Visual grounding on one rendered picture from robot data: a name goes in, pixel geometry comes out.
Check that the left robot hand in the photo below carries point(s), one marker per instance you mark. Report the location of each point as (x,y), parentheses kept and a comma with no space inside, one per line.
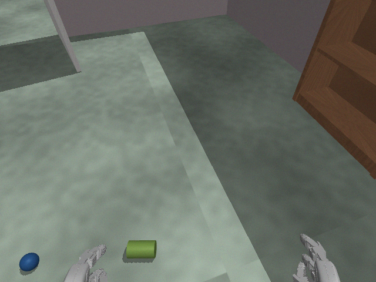
(79,272)

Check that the right robot hand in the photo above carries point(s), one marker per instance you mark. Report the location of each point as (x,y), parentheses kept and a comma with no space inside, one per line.
(322,270)

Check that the bookshelf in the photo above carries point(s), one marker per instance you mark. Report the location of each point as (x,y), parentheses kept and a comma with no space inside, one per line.
(338,84)

